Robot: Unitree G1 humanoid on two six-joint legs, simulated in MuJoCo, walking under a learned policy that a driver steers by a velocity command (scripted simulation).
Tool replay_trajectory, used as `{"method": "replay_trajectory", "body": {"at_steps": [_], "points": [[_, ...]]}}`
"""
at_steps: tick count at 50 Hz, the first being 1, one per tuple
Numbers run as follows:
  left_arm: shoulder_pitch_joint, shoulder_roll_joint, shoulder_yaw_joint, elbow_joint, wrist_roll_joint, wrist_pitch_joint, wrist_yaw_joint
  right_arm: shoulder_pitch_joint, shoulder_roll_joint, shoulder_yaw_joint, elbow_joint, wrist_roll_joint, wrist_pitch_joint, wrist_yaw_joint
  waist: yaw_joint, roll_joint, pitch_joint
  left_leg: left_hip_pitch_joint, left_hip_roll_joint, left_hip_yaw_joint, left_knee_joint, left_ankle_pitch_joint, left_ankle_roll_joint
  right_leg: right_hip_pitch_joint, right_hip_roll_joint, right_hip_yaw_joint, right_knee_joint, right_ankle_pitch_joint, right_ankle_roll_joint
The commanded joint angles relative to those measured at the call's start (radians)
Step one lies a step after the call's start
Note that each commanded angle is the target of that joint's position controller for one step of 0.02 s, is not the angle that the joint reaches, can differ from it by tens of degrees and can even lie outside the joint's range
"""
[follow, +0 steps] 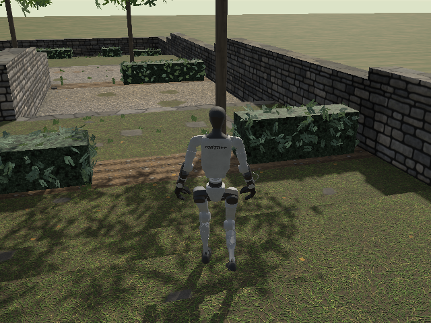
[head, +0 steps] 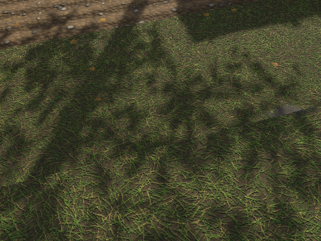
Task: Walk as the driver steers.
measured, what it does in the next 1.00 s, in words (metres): walks ahead, turning left: right foot, then left foot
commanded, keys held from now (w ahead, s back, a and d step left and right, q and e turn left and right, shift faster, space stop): q+shift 0.54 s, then shift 0.08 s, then e+shift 0.38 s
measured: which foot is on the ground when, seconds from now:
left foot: down 0.00-0.30, up 0.32-0.68, down 0.70-1.00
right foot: up 0.00-0.26, down 0.28-0.70, up 0.72-1.00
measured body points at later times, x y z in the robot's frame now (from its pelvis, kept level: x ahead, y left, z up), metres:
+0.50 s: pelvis +0.16 -0.05 +0.04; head +0.19 -0.05 +0.49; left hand +0.14 +0.27 -0.03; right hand +0.43 -0.20 -0.05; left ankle +0.10 +0.05 -0.59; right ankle +0.18 -0.15 -0.70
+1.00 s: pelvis +0.18 -0.02 +0.03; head +0.20 +0.00 +0.48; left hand +0.15 +0.24 -0.09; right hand +0.44 -0.17 -0.06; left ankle +0.13 +0.06 -0.70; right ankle +0.21 -0.16 -0.63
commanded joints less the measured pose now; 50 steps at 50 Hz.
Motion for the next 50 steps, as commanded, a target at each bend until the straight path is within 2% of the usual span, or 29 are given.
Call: {"method": "replay_trajectory", "body": {"at_steps": [1, 2, 3, 5, 9, 13, 14, 15, 16, 17, 19, 20, 21, 23, 26, 31, 32, 33, 34, 35, 36, 37, 39, 42, 43, 44, 47, 49, 50], "points": [[0.017, 0.122, 0.013, -0.160, 0.042, 0.013, 0.040, 0.150, -0.067, -0.005, -0.029, 0.035, 0.010, -0.019, -0.001, -0.032, -0.189, 0.410, 0.310, -0.543, -0.318, 0.744, 0.353, -0.392, -0.084, 0.147, 0.027, 0.031, -0.027], [0.020, 0.078, -0.004, -0.169, 0.073, 0.022, 0.063, 0.085, -0.040, 0.021, -0.054, 0.041, 0.011, -0.003, 0.075, -0.016, -0.138, 0.190, 0.264, -0.515, -0.383, 0.667, 0.328, -0.250, -0.114, 0.145, -0.074, 0.013, -0.032], [0.032, 0.091, -0.007, -0.172, 0.076, 0.032, 0.074, 0.041, -0.061, 0.016, -0.089, 0.037, 0.012, 0.010, 0.107, -0.031, -0.137, 0.077, 0.225, -0.499, -0.446, 0.590, 0.302, -0.140, -0.119, 0.121, -0.125, 0.023, -0.023], [0.054, 0.078, -0.018, -0.187, 0.038, 0.043, 0.066, -0.039, -0.152, -0.010, -0.145, 0.023, -0.007, 0.023, 0.137, -0.052, -0.163, -0.013, 0.125, -0.397, -0.469, 0.478, 0.218, 0.013, -0.109, 0.055, -0.309, 0.147, -0.003], [-0.049, 0.058, -0.021, -0.245, 0.027, 0.077, 0.018, 0.062, -0.182, -0.024, -0.213, 0.011, 0.018, 0.012, 0.048, -0.006, -0.132, 0.052, 0.057, -0.402, -0.383, 0.286, 0.157, 0.065, -0.025, -0.004, -0.478, 0.312, -0.010], [-0.041, 0.107, 0.010, -0.268, -0.017, 0.037, 0.042, 0.093, -0.143, -0.023, -0.233, 0.045, 0.055, 0.037, 0.039, -0.003, -0.117, 0.219, 0.106, -0.541, -0.203, 0.363, 0.161, 0.084, 0.002, 0.043, -0.892, 0.492, -0.067], [-0.022, 0.154, 0.031, -0.268, -0.028, 0.021, 0.051, 0.116, -0.117, -0.012, -0.235, 0.043, 0.064, 0.047, 0.036, -0.023, -0.142, 0.162, 0.077, -0.535, -0.142, 0.258, 0.103, 0.201, -0.073, 0.100, -0.940, 0.741, -0.164], [0.067, 0.230, 0.058, -0.261, -0.019, -0.003, 0.056, 0.136, -0.053, 0.015, -0.274, 0.029, 0.073, 0.045, 0.036, -0.137, -0.248, -0.036, -0.052, -0.374, 0.042, 0.056, -0.010, 0.471, -0.219, 0.212, -0.877, 1.187, -0.371], [0.011, 0.306, 0.083, -0.292, 0.021, -0.009, 0.048, 0.218, -0.025, 0.025, -0.304, -0.007, 0.087, 0.039, 0.000, -0.399, -0.322, -0.236, -0.138, -0.212, 0.256, -0.485, -0.112, 0.529, -0.539, 0.572, -1.042, 1.277, -0.694], [0.013, 0.207, 0.070, -0.292, 0.027, -0.018, 0.058, 0.183, -0.149, -0.012, -0.267, -0.030, 0.105, 0.021, 0.048, -0.115, -0.184, -0.243, -0.012, -0.162, 0.477, -0.486, -0.150, 0.413, -0.533, 0.536, -1.065, 1.095, -0.614], [-0.115, 0.088, 0.029, -0.299, -0.035, -0.017, 0.061, 0.159, -0.149, -0.017, -0.255, -0.023, 0.124, -0.027, -0.020, -0.102, -0.121, -0.204, 0.059, -0.090, 0.631, -0.369, -0.198, 0.282, -0.412, 0.305, -1.063, 0.999, -0.455], [-0.116, 0.052, 0.014, -0.298, -0.038, -0.015, 0.076, 0.128, -0.104, 0.002, -0.273, -0.029, 0.117, -0.031, -0.010, -0.100, -0.130, -0.192, 0.080, -0.072, 0.641, -0.330, -0.207, 0.271, -0.364, 0.209, -1.053, 1.057, -0.418], [-0.121, 0.070, 0.020, -0.307, -0.025, -0.014, 0.098, 0.092, -0.066, 0.027, -0.290, -0.037, 0.111, -0.008, 0.009, -0.073, -0.134, -0.172, 0.085, -0.034, 0.672, -0.288, -0.211, 0.256, -0.322, 0.133, -1.048, 1.082, -0.395], [-0.096, 0.136, 0.035, -0.300, 0.004, -0.021, 0.133, 0.053, -0.038, 0.044, -0.311, -0.017, 0.109, 0.041, 0.048, -0.061, -0.139, -0.170, 0.111, 0.020, 0.616, -0.180, -0.212, 0.259, -0.258, 0.007, -1.058, 1.060, -0.379], [-0.005, 0.217, 0.056, -0.256, 0.007, -0.030, 0.144, 0.006, -0.058, 0.037, -0.325, -0.011, 0.112, 0.080, 0.076, -0.111, -0.124, -0.115, 0.158, 0.076, 0.407, -0.171, -0.211, 0.272, -0.262, -0.088, -1.045, 1.070, -0.353], [-0.041, 0.274, 0.082, -0.242, 0.024, -0.033, 0.096, 0.047, -0.104, 0.015, -0.308, -0.004, 0.111, 0.055, 0.030, -0.163, -0.103, 0.016, 0.133, 0.080, 0.147, -0.187, -0.142, 0.252, -0.363, -0.026, -1.016, 1.102, -0.353], [-0.095, 0.268, 0.080, -0.257, 0.057, -0.035, 0.088, 0.082, -0.104, 0.010, -0.292, -0.006, 0.109, 0.041, 0.007, -0.179, -0.125, 0.063, 0.139, 0.019, 0.185, -0.079, -0.129, 0.232, -0.387, 0.001, -0.959, 1.094, -0.320], [-0.109, 0.251, 0.075, -0.242, 0.010, -0.030, 0.071, 0.048, -0.119, 0.000, -0.296, 0.005, 0.104, 0.028, -0.008, -0.132, -0.108, 0.080, 0.100, 0.089, -0.024, -0.128, -0.114, 0.231, -0.339, -0.018, -0.936, 1.038, -0.308], [0.038, 0.157, 0.048, -0.127, -0.077, 0.057, 0.045, 0.057, -0.017, 0.010, -0.254, 0.077, 0.184, -0.014, 0.001, -0.180, -0.134, 0.220, 0.017, 0.135, -0.228, -0.095, -0.077, 0.258, -0.234, -0.205, -0.762, 1.251, -0.245], [-0.006, 0.151, 0.043, -0.151, -0.092, 0.081, 0.028, 0.224, -0.019, 0.019, -0.206, 0.067, 0.212, -0.034, -0.084, -0.145, -0.179, 0.532, 0.014, 0.119, -0.313, 0.291, -0.053, 0.069, -0.204, -0.224, -0.558, 1.163, -0.193], [-0.008, 0.055, 0.021, -0.187, -0.084, 0.093, 0.016, 0.265, -0.071, 0.015, -0.182, 0.066, 0.217, -0.045, -0.098, 0.146, -0.204, 0.858, 0.295, -0.159, -0.300, 1.037, 0.028, -0.301, -0.078, -0.221, -0.329, 0.155, -0.126], [0.113, -0.019, -0.010, -0.160, -0.071, 0.130, 0.029, 0.212, -0.089, 0.029, -0.203, 0.095, 0.210, -0.051, -0.019, 0.068, -0.263, 0.613, 0.470, -0.213, -0.304, 1.281, 0.149, -0.159, -0.058, 0.055, -0.381, 0.007, -0.117], [0.136, 0.069, 0.013, -0.111, -0.072, 0.155, 0.049, -0.042, -0.080, 0.014, -0.250, 0.061, 0.204, -0.053, 0.038, 0.075, -0.129, 0.361, 0.441, -0.121, -0.384, 0.888, 0.168, -0.038, -0.083, 0.033, -0.365, 0.125, -0.108], [0.095, 0.163, 0.061, -0.106, -0.050, 0.182, 0.066, -0.091, -0.069, 0.017, -0.248, 0.040, 0.183, -0.082, 0.037, 0.079, -0.138, 0.328, 0.410, -0.012, -0.381, 0.818, 0.151, -0.034, -0.054, -0.005, -0.222, 0.279, -0.121], [0.154, 0.154, 0.054, -0.137, 0.046, 0.100, 0.048, -0.011, -0.135, -0.019, -0.263, -0.055, 0.125, -0.059, 0.005, 0.083, -0.089, 0.242, 0.429, -0.001, -0.360, 0.519, 0.164, -0.048, -0.059, 0.117, -0.014, 0.291, -0.099], [0.135, 0.117, 0.049, -0.133, 0.051, 0.066, 0.035, -0.026, -0.112, -0.025, -0.259, -0.065, 0.101, -0.069, -0.004, 0.027, -0.095, 0.283, 0.444, -0.015, -0.358, 0.389, 0.188, -0.156, -0.060, 0.135, 0.022, 0.320, -0.092], [0.037, 0.054, 0.036, -0.200, 0.026, 0.036, 0.015, -0.036, -0.046, -0.014, -0.268, 0.013, 0.085, -0.104, -0.020, 0.049, -0.072, 0.398, 0.428, 0.026, -0.407, 0.200, 0.162, -0.306, -0.109, 0.064, -0.221, 0.275, -0.047], [0.015, -0.017, 0.008, -0.230, 0.033, 0.055, 0.004, 0.072, -0.096, -0.046, -0.225, 0.029, 0.092, -0.133, -0.060, 0.053, -0.080, 0.452, 0.440, 0.044, -0.412, 0.223, 0.143, -0.249, -0.131, -0.023, -0.424, 0.184, -0.015], [0.038, -0.041, 0.001, -0.231, 0.053, 0.055, -0.007, 0.092, -0.140, -0.064, -0.223, 0.007, 0.092, -0.140, -0.065, 0.045, -0.101, 0.380, 0.429, 0.089, -0.368, 0.282, 0.144, -0.137, -0.094, -0.095, -0.387, 0.210, -0.024]]}}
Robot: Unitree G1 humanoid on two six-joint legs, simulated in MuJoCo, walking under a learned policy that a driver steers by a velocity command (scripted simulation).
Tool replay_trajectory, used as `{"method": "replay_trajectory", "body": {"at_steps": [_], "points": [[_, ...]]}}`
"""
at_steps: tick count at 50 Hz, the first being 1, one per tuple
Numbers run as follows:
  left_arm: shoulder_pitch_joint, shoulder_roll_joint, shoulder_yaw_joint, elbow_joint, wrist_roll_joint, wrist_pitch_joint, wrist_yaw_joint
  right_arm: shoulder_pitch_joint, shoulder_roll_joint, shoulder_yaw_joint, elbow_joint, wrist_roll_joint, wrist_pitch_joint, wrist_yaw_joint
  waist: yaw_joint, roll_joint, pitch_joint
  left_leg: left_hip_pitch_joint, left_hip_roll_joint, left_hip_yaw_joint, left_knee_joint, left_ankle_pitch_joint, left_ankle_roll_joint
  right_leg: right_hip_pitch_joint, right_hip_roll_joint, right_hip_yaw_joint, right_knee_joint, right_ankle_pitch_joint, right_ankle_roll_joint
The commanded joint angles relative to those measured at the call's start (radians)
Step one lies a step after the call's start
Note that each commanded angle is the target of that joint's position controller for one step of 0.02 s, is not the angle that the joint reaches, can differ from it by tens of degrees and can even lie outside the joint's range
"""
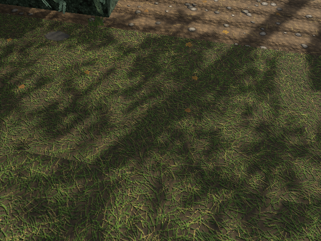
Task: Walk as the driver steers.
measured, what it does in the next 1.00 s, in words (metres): goes down: right foot, then left foot 0.18 m lower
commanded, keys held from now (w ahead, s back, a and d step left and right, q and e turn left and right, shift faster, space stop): e+shift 0.30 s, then shift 0.06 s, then q+shift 0.12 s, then w+q+shift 0.52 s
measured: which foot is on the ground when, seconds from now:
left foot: down 0.00-0.16, up 0.18-0.92, down 0.94-1.00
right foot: up 0.00-0.12, down 0.14-0.94, up 0.96-1.00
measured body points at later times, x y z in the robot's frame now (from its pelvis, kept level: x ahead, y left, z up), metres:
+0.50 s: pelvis +0.01 -0.08 -0.03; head +0.02 -0.10 +0.42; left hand +0.24 +0.09 -0.12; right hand +0.05 -0.37 -0.14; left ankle +0.04 +0.07 -0.66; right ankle -0.06 -0.13 -0.73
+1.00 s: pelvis +0.24 -0.01 -0.18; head +0.27 +0.01 +0.26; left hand +0.20 +0.27 -0.33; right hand +0.37 -0.30 -0.29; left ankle +0.27 +0.05 -0.92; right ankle +0.04 -0.16 -0.64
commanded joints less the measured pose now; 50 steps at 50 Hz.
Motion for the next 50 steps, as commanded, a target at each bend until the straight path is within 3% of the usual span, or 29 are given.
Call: {"method": "replay_trajectory", "body": {"at_steps": [1, 3, 4, 5, 7, 8, 9, 10, 11, 12, 14, 19, 22, 24, 26, 28, 29, 33, 34, 35, 36, 37, 39, 43, 46, 47, 48, 49, 50], "points": [[-0.008, 0.004, -0.002, -0.110, 0.026, -0.021, -0.027, 0.039, -0.225, -0.093, -0.061, -0.056, -0.021, -0.029, -0.050, 0.139, -0.087, 0.019, 0.330, -0.149, -0.111, 0.510, 0.204, 0.071, -0.011, -0.048, 0.022, 0.094, -0.002], [-0.007, 0.042, 0.021, -0.127, 0.029, -0.013, -0.028, 0.007, -0.213, -0.094, -0.068, -0.043, -0.046, -0.029, -0.027, 0.141, -0.084, 0.012, 0.354, -0.128, -0.075, 0.483, 0.163, 0.095, -0.023, -0.052, -0.068, 0.090, -0.039], [-0.097, 0.053, 0.025, -0.159, -0.004, -0.006, -0.029, 0.052, -0.223, -0.106, -0.022, 0.018, -0.048, -0.032, -0.047, 0.164, -0.040, 0.119, 0.339, -0.136, -0.142, 0.389, 0.124, 0.024, -0.031, -0.079, -0.354, -0.101, -0.050], [-0.069, 0.033, 0.025, -0.145, -0.003, -0.009, -0.029, 0.073, -0.268, -0.119, -0.030, 0.009, -0.044, -0.034, -0.073, 0.180, -0.044, 0.069, 0.339, -0.117, -0.083, 0.314, 0.111, 0.125, 0.031, -0.156, -0.307, -0.016, -0.065], [-0.003, 0.081, 0.057, -0.114, -0.032, -0.012, -0.020, 0.001, -0.245, -0.116, -0.017, 0.002, -0.032, -0.018, 0.007, 0.134, -0.061, 0.098, 0.331, -0.113, 0.019, 0.266, 0.057, 0.238, 0.043, -0.113, -0.659, 0.150, -0.137], [0.195, 0.111, 0.087, -0.047, -0.017, -0.031, -0.003, -0.079, -0.216, -0.109, -0.074, -0.035, -0.038, 0.000, 0.083, 0.040, -0.102, -0.079, 0.238, -0.025, 0.327, 0.130, 0.002, 0.496, 0.082, -0.093, -0.544, 0.484, -0.205], [0.242, 0.317, 0.118, -0.051, -0.020, -0.078, 0.023, -0.130, -0.088, -0.079, -0.219, -0.009, -0.050, 0.015, 0.044, -0.301, -0.183, -0.372, -0.045, 0.020, 0.558, -0.389, -0.089, 0.665, -0.165, 0.328, -0.688, 1.062, -0.441], [0.226, 0.223, 0.089, -0.052, 0.035, -0.126, -0.005, -0.237, -0.125, -0.077, -0.249, 0.051, -0.056, 0.018, 0.130, -0.092, -0.081, -0.531, -0.083, -0.243, 0.591, -0.391, -0.074, 0.598, -0.303, 0.490, -0.704, 0.913, -0.480], [0.172, 0.174, 0.079, -0.031, 0.016, -0.160, -0.031, -0.254, -0.138, -0.076, -0.244, 0.074, -0.043, 0.001, 0.104, -0.115, -0.019, -0.591, -0.076, -0.309, 0.675, -0.356, -0.060, 0.554, -0.305, 0.454, -0.698, 0.856, -0.472], [0.102, 0.133, 0.060, -0.016, -0.009, -0.162, -0.052, -0.192, -0.200, -0.092, -0.213, 0.053, -0.028, -0.015, 0.042, -0.108, -0.033, -0.575, -0.060, -0.328, 0.750, -0.292, -0.058, 0.497, -0.273, 0.382, -0.660, 0.837, -0.436], [-0.059, 0.118, 0.029, -0.041, -0.029, -0.125, -0.071, -0.079, -0.188, -0.076, -0.140, -0.033, 0.006, -0.022, -0.063, -0.067, -0.042, -0.460, -0.038, -0.324, 0.715, -0.082, -0.076, 0.308, -0.164, 0.271, -0.569, 0.780, -0.350], [-0.092, 0.161, 0.021, -0.075, 0.011, -0.119, -0.042, 0.039, -0.177, -0.027, -0.108, -0.006, 0.051, 0.038, -0.059, -0.030, -0.110, -0.355, -0.070, -0.268, 0.786, 0.067, -0.134, 0.148, -0.135, 0.270, -0.494, 0.944, -0.321], [-0.109, 0.067, -0.038, -0.073, -0.032, -0.111, -0.043, 0.114, -0.121, 0.003, -0.039, -0.023, 0.062, 0.083, -0.053, -0.013, -0.114, -0.415, 0.006, -0.317, 0.742, 0.089, -0.179, 0.189, -0.144, 0.286, -0.383, 0.880, -0.269], [-0.187, 0.095, -0.062, -0.104, -0.053, -0.098, -0.046, 0.177, -0.103, 0.006, -0.002, -0.016, 0.055, 0.108, -0.085, -0.038, -0.125, -0.317, 0.006, -0.264, 0.714, 0.091, -0.201, 0.113, -0.116, 0.276, -0.343, 0.960, -0.217], [0.044, 0.277, 0.007, -0.047, -0.006, -0.074, -0.028, 0.213, -0.179, -0.021, 0.022, -0.055, 0.036, 0.100, 0.032, -0.126, -0.075, -0.453, -0.069, -0.158, 0.832, -0.055, -0.144, 0.222, -0.164, 0.350, -0.465, 0.495, -0.358], [0.241, 0.145, -0.026, 0.026, 0.001, -0.075, 0.002, -0.066, -0.118, 0.018, -0.039, -0.069, 0.007, 0.091, 0.221, -0.129, 0.022, -0.949, 0.002, -0.376, 0.835, -0.019, -0.066, 0.503, -0.264, 0.592, -0.515, -0.068, -0.444], [0.264, 0.087, -0.046, 0.046, 0.008, -0.079, 0.009, -0.124, -0.072, 0.039, -0.045, -0.062, -0.008, 0.085, 0.244, -0.097, 0.026, -1.090, 0.008, -0.443, 0.772, 0.044, -0.053, 0.600, -0.278, 0.638, -0.498, -0.150, -0.445], [0.121, 0.064, -0.063, 0.059, 0.020, -0.096, 0.010, -0.053, -0.062, 0.053, 0.012, -0.074, -0.025, 0.104, 0.131, -0.078, 0.011, -0.991, 0.023, -0.331, 0.764, 0.159, -0.029, 0.377, -0.235, 0.475, -0.533, -0.108, -0.443], [0.161, -0.041, -0.090, 0.086, 0.013, -0.103, 0.043, -0.026, -0.062, 0.056, 0.059, -0.097, -0.019, 0.123, 0.140, -0.028, 0.042, -1.058, 0.071, -0.389, 0.516, 0.537, -0.038, 0.419, -0.179, 0.374, -0.389, -0.138, -0.391], [0.221, -0.027, -0.095, 0.106, 0.015, -0.106, 0.055, -0.053, -0.055, 0.059, 0.066, -0.102, -0.020, 0.145, 0.147, -0.063, 0.032, -1.031, 0.076, -0.336, 0.468, 0.640, -0.027, 0.386, -0.169, 0.330, -0.374, -0.148, -0.384], [0.191, 0.196, 0.013, 0.147, -0.059, -0.118, 0.036, -0.230, -0.129, -0.024, -0.037, 0.073, 0.011, 0.107, 0.110, 0.012, 0.080, -0.617, -0.044, -0.296, 0.330, 0.642, -0.023, 0.019, -0.179, 0.295, -0.538, -0.318, -0.295], [0.086, 0.221, 0.017, 0.133, -0.081, -0.123, 0.022, -0.140, -0.107, -0.017, -0.005, 0.086, 0.040, 0.113, 0.029, -0.027, 0.054, -0.369, -0.048, -0.263, 0.319, 0.772, -0.012, -0.136, -0.159, 0.208, -0.542, -0.378, -0.257], [-0.004, 0.139, 0.009, 0.144, -0.101, -0.128, 0.010, -0.013, -0.064, -0.027, 0.059, 0.099, 0.083, 0.129, -0.049, -0.129, 0.084, -0.107, -0.063, -0.182, 0.279, 0.889, 0.007, -0.248, -0.123, 0.027, -0.542, -0.339, -0.191], [0.068, 0.119, 0.032, 0.196, -0.019, -0.101, 0.043, -0.103, -0.043, -0.040, 0.081, 0.048, 0.112, 0.107, 0.016, -0.066, 0.231, -0.244, 0.000, -0.126, 0.062, 0.650, 0.044, 0.135, -0.201, -0.015, -0.377, -0.150, -0.184], [0.112, 0.148, 0.059, 0.256, -0.016, -0.048, 0.085, 0.311, -0.142, -0.095, 0.237, 0.000, 0.095, 0.073, -0.163, 0.001, -0.043, 0.230, -0.042, -0.109, -0.187, 0.496, 0.149, 0.303, -0.124, -0.179, 0.324, 0.503, -0.174], [0.058, 0.115, 0.058, 0.232, -0.013, -0.041, 0.081, 0.392, -0.184, -0.113, 0.291, 0.011, 0.089, 0.069, -0.207, 0.183, -0.040, 0.468, -0.002, -0.231, -0.169, 0.459, 0.194, -0.013, -0.009, -0.201, 0.738, -0.089, -0.164], [-0.034, 0.027, 0.026, 0.154, 0.003, -0.056, 0.070, 0.434, -0.263, -0.105, 0.304, 0.030, 0.075, 0.082, -0.171, 0.276, 0.005, 0.564, 0.000, -0.223, 0.173, 0.800, 0.154, -0.375, 0.019, -0.118, 0.940, -0.336, -0.180], [0.041, 0.012, 0.007, 0.088, 0.005, -0.062, 0.056, 0.415, -0.245, -0.085, 0.299, 0.060, 0.061, 0.077, -0.077, 0.282, -0.115, 0.649, 0.043, -0.377, 0.217, 0.892, 0.185, -0.515, -0.028, -0.039, 0.886, -0.218, -0.176], [-0.002, 0.056, 0.005, 0.044, 0.007, -0.069, 0.046, 0.396, -0.200, -0.080, 0.280, 0.072, 0.065, 0.060, -0.096, 0.244, -0.198, 0.691, 0.096, -0.607, 0.069, 0.493, 0.272, -0.653, -0.031, -0.025, 0.828, -0.172, -0.151]]}}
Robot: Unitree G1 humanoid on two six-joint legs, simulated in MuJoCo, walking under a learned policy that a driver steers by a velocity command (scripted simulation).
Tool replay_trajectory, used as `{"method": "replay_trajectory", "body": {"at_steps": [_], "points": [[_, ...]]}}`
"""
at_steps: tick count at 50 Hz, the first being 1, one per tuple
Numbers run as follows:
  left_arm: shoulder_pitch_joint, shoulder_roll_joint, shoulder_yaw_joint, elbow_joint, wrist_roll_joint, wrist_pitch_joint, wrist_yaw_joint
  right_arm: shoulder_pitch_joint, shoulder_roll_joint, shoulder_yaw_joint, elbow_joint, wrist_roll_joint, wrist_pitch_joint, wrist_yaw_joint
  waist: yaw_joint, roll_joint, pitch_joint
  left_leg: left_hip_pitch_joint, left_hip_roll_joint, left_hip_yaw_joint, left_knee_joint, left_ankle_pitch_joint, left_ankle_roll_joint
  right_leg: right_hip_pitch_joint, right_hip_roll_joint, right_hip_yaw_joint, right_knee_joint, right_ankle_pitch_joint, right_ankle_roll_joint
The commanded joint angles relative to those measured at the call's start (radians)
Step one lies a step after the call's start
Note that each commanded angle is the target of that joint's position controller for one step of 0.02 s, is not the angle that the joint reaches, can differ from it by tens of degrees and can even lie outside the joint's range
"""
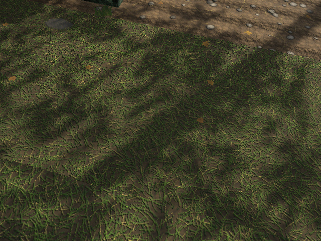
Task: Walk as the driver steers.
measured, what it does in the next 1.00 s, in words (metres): goes down, turning right: right foot, then left foot 0.18 m lower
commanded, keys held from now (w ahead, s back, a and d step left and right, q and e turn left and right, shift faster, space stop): w+q+shift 0.02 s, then w+shift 0.02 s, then w+e+shift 0.96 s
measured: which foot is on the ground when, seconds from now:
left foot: down 0.00-0.36, up 0.38-0.88, down 0.90-1.00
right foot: up 0.00-0.38, down 0.40-0.88, up 0.90-1.00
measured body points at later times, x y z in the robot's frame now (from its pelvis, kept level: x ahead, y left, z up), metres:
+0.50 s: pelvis +0.41 +0.01 -0.01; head +0.43 +0.01 +0.44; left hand +0.49 +0.29 -0.14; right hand +0.46 -0.26 -0.14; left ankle +0.31 +0.14 -0.63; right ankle +0.44 -0.01 -0.73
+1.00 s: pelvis +0.90 +0.01 -0.19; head +0.93 +0.00 +0.26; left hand +1.04 +0.27 -0.32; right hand +0.88 -0.27 -0.31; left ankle +0.94 +0.12 -0.92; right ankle +0.69 -0.01 -0.66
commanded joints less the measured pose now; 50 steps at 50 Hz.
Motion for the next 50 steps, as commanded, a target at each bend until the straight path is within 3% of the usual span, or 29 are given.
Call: {"method": "replay_trajectory", "body": {"at_steps": [1, 2, 3, 6, 9, 12, 14, 17, 19, 20, 21, 22, 23, 26, 28, 30, 32, 34, 37, 40, 42, 43, 44, 45, 46, 47, 48, 49, 50], "points": [[-0.218, 0.031, -0.019, -0.262, 0.000, -0.053, -0.010, 0.360, -0.174, -0.034, 0.064, 0.022, -0.002, -0.044, -0.124, 0.211, -0.222, 0.714, 0.315, -0.652, -0.200, 0.015, 0.255, -0.828, 0.015, 0.125, -0.093, 0.230, 0.008], [-0.245, 0.079, -0.011, -0.217, 0.005, -0.048, -0.007, 0.292, -0.135, -0.025, 0.048, 0.005, -0.014, -0.050, -0.087, 0.084, -0.144, 0.554, 0.316, -0.715, -0.266, -0.154, 0.259, -0.772, -0.012, 0.138, -0.132, 0.258, 0.032], [-0.244, 0.059, -0.017, -0.219, -0.002, -0.025, -0.019, 0.229, -0.118, -0.014, 0.039, -0.008, -0.030, -0.064, -0.011, 0.035, -0.028, 0.304, 0.299, -0.665, -0.268, -0.042, 0.251, -0.679, -0.042, 0.139, -0.338, 0.335, 0.085], [-0.263, 0.041, -0.032, -0.191, -0.011, 0.012, -0.041, 0.218, -0.081, 0.003, 0.049, -0.009, -0.065, -0.067, 0.021, 0.052, 0.039, 0.064, 0.190, -0.473, -0.298, 0.223, 0.186, -0.443, -0.071, 0.106, -0.608, 0.500, 0.115], [-0.427, -0.002, -0.051, -0.221, -0.036, -0.001, -0.050, 0.324, -0.019, 0.019, 0.077, 0.009, -0.084, -0.052, -0.058, 0.046, 0.099, 0.143, 0.145, -0.313, -0.312, 0.539, 0.088, -0.419, -0.045, 0.035, -0.865, 0.678, 0.035], [-0.596, -0.003, -0.051, -0.264, -0.068, 0.002, -0.064, 0.387, -0.040, 0.018, 0.095, 0.000, -0.083, -0.055, -0.118, -0.010, 0.160, 0.291, 0.174, -0.211, -0.426, 0.702, 0.027, -0.423, 0.019, -0.006, -1.080, 0.703, -0.039], [-0.589, -0.023, -0.050, -0.255, -0.079, -0.003, -0.081, 0.380, -0.037, 0.024, 0.117, -0.008, -0.081, -0.058, -0.091, 0.006, 0.131, 0.322, 0.148, -0.074, -0.451, 0.956, -0.030, -0.234, 0.124, -0.059, -1.148, 0.729, -0.079], [-0.287, 0.052, -0.017, -0.147, -0.090, 0.008, -0.073, 0.277, -0.120, 0.002, 0.102, -0.028, -0.070, -0.084, 0.086, 0.093, -0.051, 0.374, 0.185, 0.034, -0.140, 1.437, -0.085, 0.116, 0.239, -0.074, -1.086, 0.594, -0.118], [0.233, 0.161, 0.045, 0.000, -0.096, 0.037, -0.051, 0.057, -0.188, -0.024, 0.061, -0.024, -0.059, -0.097, 0.399, 0.043, -0.196, 0.121, 0.137, 0.103, 0.621, 1.285, -0.116, 0.552, 0.171, 0.034, -1.139, 0.481, -0.233], [0.247, 0.155, 0.043, 0.040, -0.090, 0.049, -0.049, 0.041, -0.028, 0.009, 0.040, -0.040, -0.074, -0.080, 0.290, -0.212, -0.173, -0.206, -0.059, 0.089, 1.030, -0.069, -0.099, 0.672, 0.037, 0.288, -1.146, 0.352, -0.260], [0.042, 0.156, 0.030, -0.027, -0.074, 0.039, -0.049, 0.123, -0.001, 0.023, -0.058, -0.002, -0.093, -0.062, 0.090, -0.317, -0.182, -0.557, -0.067, -0.087, 1.072, -0.198, -0.117, 0.787, -0.141, 0.824, -1.340, 0.337, -0.415], [-0.030, 0.123, 0.040, -0.060, -0.080, 0.037, -0.048, 0.075, -0.066, 0.021, -0.064, -0.018, -0.109, -0.056, 0.104, -0.115, -0.119, -0.540, -0.002, -0.158, 0.903, -0.083, -0.091, 0.658, -0.153, 0.847, -1.470, 0.269, -0.419], [-0.080, 0.110, 0.044, -0.068, -0.073, 0.032, -0.045, 0.071, -0.082, 0.017, -0.058, -0.021, -0.114, -0.050, 0.043, -0.006, -0.013, -0.454, 0.043, -0.161, 0.754, -0.028, -0.086, 0.461, -0.127, 0.770, -1.507, 0.282, -0.402], [-0.137, 0.096, 0.026, -0.084, -0.087, -0.015, -0.036, 0.035, -0.056, 0.020, -0.058, -0.054, -0.053, -0.054, -0.063, 0.039, 0.082, -0.215, 0.095, -0.123, 0.457, -0.065, -0.130, 0.093, 0.018, 0.579, -1.529, 0.437, -0.322], [-0.111, 0.137, 0.034, -0.088, -0.101, -0.026, -0.037, -0.048, -0.043, 0.024, -0.099, -0.057, -0.023, -0.045, -0.051, 0.003, 0.078, -0.172, 0.094, -0.077, 0.340, 0.011, -0.163, 0.024, 0.055, 0.526, -1.548, 0.645, -0.322], [-0.036, 0.147, 0.041, -0.077, -0.065, -0.032, -0.039, -0.043, 0.007, 0.038, -0.094, -0.056, -0.022, -0.020, -0.018, -0.027, 0.023, -0.119, 0.098, -0.032, 0.404, 0.301, -0.143, -0.007, 0.064, 0.466, -1.512, 0.898, -0.298], [0.153, 0.120, 0.033, -0.023, -0.064, -0.046, -0.026, -0.232, -0.070, 0.006, -0.161, -0.034, -0.039, -0.019, 0.077, 0.001, 0.052, -0.446, 0.121, -0.108, 0.293, 0.375, -0.114, 0.243, 0.066, 0.545, -1.457, 0.719, -0.273], [0.146, 0.100, 0.026, -0.011, -0.071, -0.053, -0.013, -0.331, 0.000, 0.034, -0.188, -0.058, -0.066, 0.008, 0.116, 0.020, 0.044, -0.225, 0.066, -0.042, 0.085, 0.673, -0.101, 0.063, 0.135, 0.503, -1.415, 0.490, -0.211], [0.174, 0.135, 0.029, -0.019, -0.059, -0.039, -0.009, -0.348, -0.008, 0.036, -0.214, -0.040, -0.070, 0.036, 0.136, -0.070, 0.023, -0.169, 0.020, -0.039, 0.077, 0.695, -0.093, 0.079, 0.130, 0.540, -1.316, 0.519, -0.198], [0.154, 0.121, 0.032, -0.016, -0.036, -0.028, 0.003, -0.325, -0.024, 0.035, -0.234, -0.026, -0.101, 0.011, 0.120, -0.107, 0.040, -0.077, 0.024, -0.064, -0.068, 0.640, -0.108, 0.150, 0.144, 0.544, -1.136, 0.612, -0.147], [0.068, 0.120, 0.031, -0.028, -0.037, -0.016, 0.015, -0.055, -0.053, 0.012, -0.153, -0.014, -0.126, -0.006, -0.021, -0.041, -0.071, 0.267, 0.059, -0.109, -0.245, 0.783, -0.126, 0.103, 0.209, 0.488, -0.785, 0.618, -0.116], [-0.023, 0.156, 0.045, -0.038, -0.046, -0.013, 0.019, 0.186, -0.078, -0.005, -0.089, -0.006, -0.120, -0.019, -0.176, -0.022, -0.173, 0.472, 0.126, -0.149, -0.379, 0.977, -0.120, 0.088, 0.255, 0.430, -0.511, 0.641, -0.105], [-0.041, 0.111, 0.042, -0.041, -0.064, 0.004, 0.034, 0.312, -0.096, -0.017, -0.005, -0.016, -0.106, -0.033, -0.204, 0.031, -0.146, 0.661, 0.236, -0.208, -0.469, 1.143, -0.115, -0.085, 0.293, 0.344, -0.202, 0.153, -0.085], [-0.133, 0.070, 0.029, -0.086, -0.074, 0.012, 0.033, 0.386, -0.140, -0.035, 0.027, -0.025, -0.079, -0.036, -0.246, 0.005, -0.101, 0.718, 0.269, -0.181, -0.338, 1.003, -0.131, -0.228, 0.295, 0.298, 0.016, -0.021, -0.089], [0.063, -0.019, 0.005, -0.136, -0.129, -0.002, 0.027, 0.358, -0.127, -0.010, 0.017, -0.073, -0.096, -0.024, -0.068, 0.223, -0.213, 1.001, 0.379, -0.147, 0.136, 1.586, -0.183, -0.496, 0.215, 0.270, 0.087, -0.115, -0.082], [0.162, -0.009, -0.005, -0.114, -0.148, 0.006, 0.049, 0.325, -0.103, -0.010, 0.015, -0.082, -0.108, -0.012, -0.043, 0.328, -0.356, 1.181, 0.498, -0.289, 0.242, 1.701, -0.066, -0.742, 0.183, 0.178, 0.218, -0.081, -0.061], [0.050, 0.007, -0.007, -0.089, -0.079, 0.014, 0.046, 0.362, -0.013, 0.004, 0.002, -0.061, -0.103, -0.011, -0.125, 0.126, -0.330, 1.018, 0.428, -0.253, 0.114, 1.134, -0.090, -0.776, 0.108, 0.150, 0.130, 0.066, -0.085], [0.052, -0.017, -0.021, -0.141, -0.051, 0.024, 0.022, 0.286, -0.148, -0.034, 0.009, -0.066, -0.115, -0.032, -0.061, 0.339, -0.380, 0.860, 0.550, -0.543, -0.076, 0.347, 0.089, -0.791, 0.093, 0.105, 0.257, 0.135, -0.081], [-0.143, 0.043, -0.001, -0.167, -0.013, 0.023, 0.007, 0.243, -0.015, 0.001, 0.020, -0.051, -0.133, -0.031, -0.066, 0.119, -0.212, 0.634, 0.522, -0.538, -0.196, 0.158, 0.060, -0.807, 0.004, 0.144, 0.064, 0.283, -0.096]]}}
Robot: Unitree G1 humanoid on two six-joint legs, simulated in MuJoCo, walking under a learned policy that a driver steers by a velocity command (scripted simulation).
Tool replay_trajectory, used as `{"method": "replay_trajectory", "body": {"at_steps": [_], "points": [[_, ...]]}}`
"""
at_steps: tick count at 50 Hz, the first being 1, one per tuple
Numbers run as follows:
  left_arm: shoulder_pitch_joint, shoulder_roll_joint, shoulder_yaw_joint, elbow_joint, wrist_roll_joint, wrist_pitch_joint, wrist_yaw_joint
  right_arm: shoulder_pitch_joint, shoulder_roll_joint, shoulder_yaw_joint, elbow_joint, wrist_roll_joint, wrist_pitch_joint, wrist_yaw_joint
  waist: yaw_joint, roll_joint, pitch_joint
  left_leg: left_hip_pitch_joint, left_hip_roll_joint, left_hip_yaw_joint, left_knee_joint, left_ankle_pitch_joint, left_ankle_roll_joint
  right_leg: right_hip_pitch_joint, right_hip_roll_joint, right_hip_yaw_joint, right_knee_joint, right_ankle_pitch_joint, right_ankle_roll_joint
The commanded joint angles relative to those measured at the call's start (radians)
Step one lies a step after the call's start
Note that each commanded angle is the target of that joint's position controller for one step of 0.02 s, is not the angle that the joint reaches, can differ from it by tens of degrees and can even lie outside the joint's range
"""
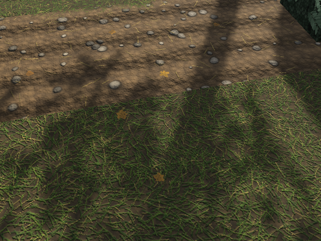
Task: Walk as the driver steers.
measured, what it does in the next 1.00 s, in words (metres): walks ahead: right foot, then left foot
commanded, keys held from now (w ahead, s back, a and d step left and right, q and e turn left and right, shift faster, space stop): w+e+shift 0.18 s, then w+q+shift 0.82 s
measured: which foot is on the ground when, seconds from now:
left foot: down 0.00-0.26, up 0.28-0.68, down 0.70-1.00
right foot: up 0.00-0.24, down 0.26-0.70, up 0.72-1.00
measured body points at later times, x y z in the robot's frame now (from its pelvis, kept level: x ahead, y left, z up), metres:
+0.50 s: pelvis +0.44 -0.01 +0.01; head +0.45 +0.00 +0.46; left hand +0.51 +0.25 -0.14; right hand +0.48 -0.27 -0.12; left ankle +0.60 +0.13 -0.64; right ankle +0.34 -0.03 -0.73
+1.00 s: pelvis +0.92 +0.02 +0.01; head +0.95 +0.03 +0.46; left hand +1.14 +0.27 -0.04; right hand +0.94 -0.27 -0.11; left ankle +0.79 +0.03 -0.73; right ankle +1.17 -0.14 -0.65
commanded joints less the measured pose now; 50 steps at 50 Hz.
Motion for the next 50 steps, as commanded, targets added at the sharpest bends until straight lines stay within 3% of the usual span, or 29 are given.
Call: {"method": "replay_trajectory", "body": {"at_steps": [1, 2, 4, 6, 9, 11, 12, 13, 14, 15, 16, 17, 18, 20, 21, 25, 28, 30, 32, 34, 35, 36, 37, 38, 39, 41, 43, 46, 50], "points": [[-0.270, 0.002, -0.021, -0.222, 0.048, -0.004, -0.065, 0.200, -0.072, -0.006, 0.037, 0.031, -0.052, -0.015, -0.079, 0.156, 0.056, 0.279, 0.490, -0.471, -0.265, 0.307, 0.129, -0.577, -0.178, 0.009, -0.222, 0.247, 0.022], [-0.308, -0.006, -0.025, -0.236, 0.039, 0.004, -0.093, 0.149, -0.037, 0.004, 0.053, 0.040, -0.050, -0.016, -0.038, 0.097, 0.139, 0.071, 0.397, -0.327, -0.328, 0.349, 0.076, -0.408, -0.190, 0.002, -0.423, 0.303, 0.042], [-0.294, -0.056, -0.044, -0.248, 0.036, 0.010, -0.125, 0.067, -0.039, 0.011, 0.048, 0.051, -0.050, -0.025, 0.020, 0.207, 0.148, -0.122, 0.280, -0.091, -0.371, 0.541, 0.004, -0.160, -0.157, -0.052, -0.667, 0.524, 0.045], [-0.349, -0.059, -0.054, -0.260, 0.025, 0.008, -0.133, 0.110, -0.067, 0.009, 0.055, 0.073, -0.049, -0.021, 0.007, 0.175, 0.117, -0.010, 0.255, 0.025, -0.370, 0.809, -0.025, -0.135, -0.125, -0.149, -0.783, 0.558, 0.012], [-0.403, -0.029, -0.060, -0.257, 0.011, 0.003, -0.128, 0.205, -0.106, 0.007, 0.068, 0.062, -0.018, -0.036, -0.004, 0.106, 0.100, 0.116, 0.200, 0.157, -0.271, 1.248, -0.077, 0.037, 0.006, -0.318, -0.978, 0.539, -0.038], [-0.247, 0.008, -0.049, -0.206, 0.038, 0.001, -0.120, 0.266, -0.167, 0.009, 0.079, 0.048, 0.007, -0.058, 0.078, 0.123, 0.010, 0.071, 0.251, 0.119, -0.005, 1.424, -0.057, 0.346, 0.073, -0.270, -1.057, 0.468, -0.072], [-0.025, 0.058, -0.024, -0.130, 0.042, 0.001, -0.107, 0.226, -0.197, 0.011, 0.066, 0.039, 0.011, -0.058, 0.177, 0.130, -0.070, -0.024, 0.270, 0.093, 0.236, 1.339, -0.038, 0.595, 0.052, -0.172, -1.106, 0.451, -0.120], [0.127, 0.124, 0.007, -0.066, 0.026, 0.001, -0.089, 0.132, -0.228, 0.000, 0.050, 0.039, 0.020, -0.049, 0.273, 0.047, -0.104, -0.188, 0.134, 0.144, 0.706, 0.663, -0.014, 0.804, -0.030, -0.063, -1.273, 0.477, -0.202], [0.065, 0.183, 0.013, -0.088, 0.034, -0.006, -0.079, 0.242, -0.109, 0.027, -0.001, 0.029, 0.015, -0.038, 0.104, -0.123, -0.256, -0.366, 0.069, 0.086, 1.081, -0.278, 0.041, 0.977, -0.287, 0.215, -1.150, 0.615, -0.214], [0.094, 0.192, 0.013, -0.133, 0.043, -0.005, -0.061, 0.291, -0.140, 0.022, -0.052, 0.076, 0.008, -0.039, 0.101, -0.046, -0.410, -0.501, 0.042, -0.114, 1.165, -0.230, 0.075, 1.066, -0.463, 0.501, -1.319, 0.430, -0.323], [0.046, 0.152, 0.016, -0.110, 0.041, -0.006, -0.039, 0.150, -0.178, 0.016, -0.079, 0.076, 0.008, -0.034, 0.105, 0.026, -0.189, -0.630, 0.066, -0.080, 1.100, -0.104, 0.071, 0.873, -0.412, 0.491, -1.529, 0.164, -0.275], [-0.036, 0.101, 0.004, -0.100, 0.031, -0.022, -0.031, 0.146, -0.167, 0.017, -0.077, 0.068, 0.017, -0.020, 0.029, 0.054, -0.004, -0.615, 0.107, -0.092, 0.990, -0.043, 0.069, 0.662, -0.386, 0.393, -1.608, 0.112, -0.225], [-0.097, 0.068, -0.007, -0.093, 0.028, -0.043, -0.030, 0.159, -0.141, 0.017, -0.049, 0.052, 0.040, -0.011, -0.033, 0.111, 0.077, -0.553, 0.124, -0.102, 0.951, -0.023, 0.062, 0.513, -0.328, 0.281, -1.645, 0.177, -0.170], [-0.117, 0.016, -0.024, -0.087, 0.011, -0.087, -0.038, 0.225, -0.102, 0.021, -0.010, 0.038, 0.089, 0.003, -0.116, 0.123, 0.151, -0.403, 0.167, -0.132, 0.841, 0.008, 0.032, 0.273, -0.296, 0.107, -1.705, 0.303, -0.122], [-0.133, 0.028, -0.020, -0.081, 0.007, -0.106, -0.045, 0.190, -0.077, 0.024, -0.029, 0.039, 0.100, 0.013, -0.134, 0.092, 0.176, -0.392, 0.178, -0.133, 0.767, 0.037, 0.026, 0.210, -0.271, 0.040, -1.742, 0.318, -0.099], [-0.128, 0.001, -0.023, -0.053, 0.001, -0.148, -0.063, 0.003, -0.055, 0.024, -0.098, 0.057, 0.083, 0.035, -0.121, 0.034, 0.185, -0.362, 0.167, -0.043, 0.422, 0.354, 0.065, 0.219, -0.131, -0.260, -1.786, 0.670, -0.014], [-0.064, 0.037, -0.024, -0.033, -0.019, -0.163, -0.052, -0.084, -0.030, 0.033, -0.125, 0.060, 0.067, 0.056, -0.090, 0.051, 0.148, -0.235, 0.114, 0.054, 0.189, 0.558, 0.117, 0.338, -0.177, -0.322, -1.830, 0.925, 0.017], [-0.034, 0.077, -0.016, -0.029, -0.010, -0.149, -0.033, -0.062, -0.067, 0.022, -0.112, 0.051, 0.066, 0.057, -0.101, 0.010, 0.083, -0.206, 0.023, 0.126, 0.132, 0.507, 0.140, 0.539, -0.198, -0.352, -1.717, 1.352, 0.056], [-0.044, 0.140, 0.001, -0.043, 0.019, -0.101, -0.007, 0.075, -0.126, 0.003, -0.084, 0.054, 0.075, 0.050, -0.189, -0.067, -0.027, -0.078, -0.059, 0.155, 0.132, 0.320, 0.164, 0.656, -0.234, -0.356, -1.446, 1.699, 0.079], [-0.134, 0.182, 0.017, -0.081, 0.038, -0.058, -0.005, 0.425, -0.217, -0.044, 0.009, 0.050, 0.084, 0.030, -0.368, -0.055, -0.170, 0.282, -0.083, 0.080, 0.086, 0.133, 0.222, 0.523, -0.250, -0.327, -0.911, 1.601, 0.058], [-0.187, 0.144, 0.016, -0.090, 0.033, -0.066, -0.024, 0.437, -0.261, -0.079, 0.008, 0.076, 0.104, 0.016, -0.390, 0.112, -0.146, 0.420, -0.029, -0.069, 0.011, 0.062, 0.260, 0.295, -0.080, -0.319, -0.477, 0.916, 0.080], [-0.054, -0.022, -0.033, -0.201, 0.015, -0.094, -0.055, 0.287, -0.379, -0.090, -0.024, 0.027, 0.110, 0.014, -0.126, 0.387, -0.191, 0.672, 0.227, -0.643, -0.074, 0.048, 0.472, -0.237, 0.057, -0.178, -0.138, 0.083, 0.150], [-0.141, 0.017, -0.046, -0.234, 0.021, -0.122, -0.051, 0.279, -0.358, -0.098, -0.054, 0.044, 0.109, 0.012, -0.204, 0.188, -0.282, 0.703, 0.281, -0.872, -0.254, -0.126, 0.513, -0.338, 0.021, -0.003, -0.128, 0.142, 0.120], [-0.197, 0.043, -0.046, -0.247, 0.018, -0.140, -0.052, 0.282, -0.284, -0.081, -0.033, 0.039, 0.102, -0.002, -0.178, 0.058, -0.113, 0.542, 0.275, -0.812, -0.324, -0.157, 0.435, -0.364, -0.047, 0.016, -0.252, 0.211, 0.108], [-0.227, 0.034, -0.051, -0.259, 0.025, -0.138, -0.053, 0.258, -0.223, -0.064, -0.016, 0.043, 0.095, -0.003, -0.122, -0.040, -0.015, 0.371, 0.222, -0.696, -0.335, -0.087, 0.361, -0.301, -0.098, 0.006, -0.396, 0.248, 0.106], [-0.197, 0.028, -0.062, -0.255, 0.061, -0.096, -0.056, 0.198, -0.202, -0.047, -0.036, 0.052, 0.071, -0.014, -0.050, -0.031, 0.056, 0.150, 0.134, -0.552, -0.340, 0.063, 0.331, -0.196, -0.137, -0.009, -0.496, 0.244, 0.135], [-0.214, 0.023, -0.068, -0.271, 0.070, -0.058, -0.062, 0.181, -0.208, -0.042, -0.053, 0.065, 0.047, -0.008, -0.032, -0.013, 0.072, 0.020, 0.059, -0.450, -0.376, 0.096, 0.316, -0.144, -0.159, -0.047, -0.622, 0.236, 0.165], [-0.422, 0.014, -0.083, -0.368, 0.049, -0.059, -0.075, 0.226, -0.220, -0.047, -0.057, 0.069, 0.031, -0.005, -0.094, 0.048, 0.143, -0.055, 0.018, -0.410, -0.417, 0.333, 0.298, -0.130, -0.150, -0.105, -0.924, 0.446, 0.195], [-0.524, 0.003, -0.091, -0.411, 0.026, -0.069, -0.080, 0.293, -0.250, -0.064, -0.053, 0.075, 0.037, -0.002, -0.179, 0.109, 0.071, 0.125, 0.021, -0.421, -0.358, 0.635, 0.234, -0.068, -0.074, -0.124, -1.192, 0.671, 0.171]]}}
Velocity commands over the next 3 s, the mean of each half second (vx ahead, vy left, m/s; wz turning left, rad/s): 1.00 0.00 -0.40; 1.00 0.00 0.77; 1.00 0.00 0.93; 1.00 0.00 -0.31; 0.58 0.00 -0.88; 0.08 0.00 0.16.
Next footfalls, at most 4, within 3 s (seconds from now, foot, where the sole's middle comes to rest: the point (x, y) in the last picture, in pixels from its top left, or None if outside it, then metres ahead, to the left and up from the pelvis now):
0.26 right None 0.38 -0.04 -0.76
0.70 left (170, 163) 0.83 0.03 -0.76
1.12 right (188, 91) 1.31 -0.05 -0.76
1.58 left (122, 63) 1.52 0.36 -0.76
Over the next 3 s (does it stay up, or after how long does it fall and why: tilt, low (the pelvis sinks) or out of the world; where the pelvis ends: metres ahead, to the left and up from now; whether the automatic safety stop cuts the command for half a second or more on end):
stays up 2.12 0.65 0.01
